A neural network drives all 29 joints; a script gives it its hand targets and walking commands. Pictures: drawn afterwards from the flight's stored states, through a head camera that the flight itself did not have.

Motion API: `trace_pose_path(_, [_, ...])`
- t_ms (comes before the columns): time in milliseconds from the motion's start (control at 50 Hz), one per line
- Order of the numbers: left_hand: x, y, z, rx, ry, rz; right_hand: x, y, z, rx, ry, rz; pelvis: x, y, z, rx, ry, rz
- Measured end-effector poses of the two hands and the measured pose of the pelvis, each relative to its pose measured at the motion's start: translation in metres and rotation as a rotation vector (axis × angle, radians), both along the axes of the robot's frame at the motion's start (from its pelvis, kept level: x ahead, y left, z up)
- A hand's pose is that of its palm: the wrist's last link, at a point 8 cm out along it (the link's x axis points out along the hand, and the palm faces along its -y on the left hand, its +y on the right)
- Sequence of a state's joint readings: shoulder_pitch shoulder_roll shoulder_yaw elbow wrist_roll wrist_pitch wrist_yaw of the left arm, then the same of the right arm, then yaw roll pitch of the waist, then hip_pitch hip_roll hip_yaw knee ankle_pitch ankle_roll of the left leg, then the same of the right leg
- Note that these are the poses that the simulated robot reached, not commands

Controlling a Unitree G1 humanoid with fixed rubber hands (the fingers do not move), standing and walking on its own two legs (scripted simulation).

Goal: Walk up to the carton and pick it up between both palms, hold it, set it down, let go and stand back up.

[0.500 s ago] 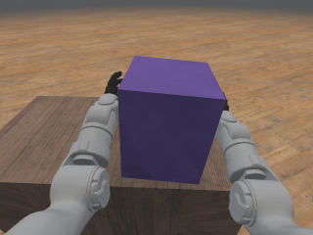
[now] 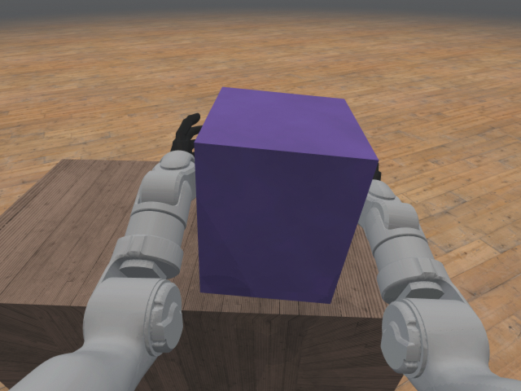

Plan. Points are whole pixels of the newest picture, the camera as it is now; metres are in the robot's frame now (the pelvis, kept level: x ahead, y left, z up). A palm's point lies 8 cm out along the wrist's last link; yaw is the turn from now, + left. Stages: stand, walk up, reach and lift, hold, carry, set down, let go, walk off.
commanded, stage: reach and lift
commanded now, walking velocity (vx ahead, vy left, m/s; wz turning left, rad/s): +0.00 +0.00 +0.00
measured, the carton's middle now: (274, 192) +0.38 -0.01 +0.19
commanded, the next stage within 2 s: hold in 0.26 s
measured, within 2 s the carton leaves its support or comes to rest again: neither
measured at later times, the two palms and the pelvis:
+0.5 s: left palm (179, 153) +0.39 +0.14 +0.25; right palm (368, 182) +0.38 -0.15 +0.20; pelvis +0.00 +0.00 +0.00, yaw +0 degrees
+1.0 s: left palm (174, 146) +0.37 +0.14 +0.27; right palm (372, 179) +0.37 -0.15 +0.22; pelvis -0.01 +0.00 +0.00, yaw +0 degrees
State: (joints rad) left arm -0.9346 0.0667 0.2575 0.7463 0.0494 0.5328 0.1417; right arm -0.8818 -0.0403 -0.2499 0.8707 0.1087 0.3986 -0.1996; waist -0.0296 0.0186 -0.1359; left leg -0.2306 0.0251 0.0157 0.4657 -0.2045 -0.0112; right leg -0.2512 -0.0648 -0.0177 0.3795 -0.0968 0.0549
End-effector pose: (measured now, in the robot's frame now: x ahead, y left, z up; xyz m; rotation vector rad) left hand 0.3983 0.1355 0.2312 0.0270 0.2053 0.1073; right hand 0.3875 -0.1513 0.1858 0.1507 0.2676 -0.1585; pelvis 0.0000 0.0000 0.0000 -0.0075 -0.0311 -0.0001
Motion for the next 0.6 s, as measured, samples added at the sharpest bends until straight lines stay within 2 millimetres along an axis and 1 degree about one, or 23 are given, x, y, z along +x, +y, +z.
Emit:
trace_pose_path(320, [-0.003, 0.000, 0.009, 0.000, -0.010, 0.003, -0.002, 0.000, 0.008, 0.016, -0.011, 0.000, -0.001, 0.000, 0.000, 0.000, -0.002, 0.000])
trace_pose_path(600, [-0.015, 0.002, 0.022, -0.002, -0.026, 0.006, -0.012, 0.002, 0.021, 0.026, -0.027, 0.001, -0.006, 0.000, 0.000, -0.001, -0.021, 0.001])
